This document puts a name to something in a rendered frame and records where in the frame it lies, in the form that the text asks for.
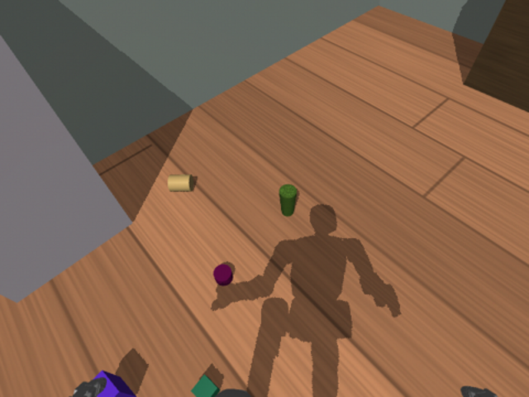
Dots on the left robot hand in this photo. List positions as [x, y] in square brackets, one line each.
[91, 388]

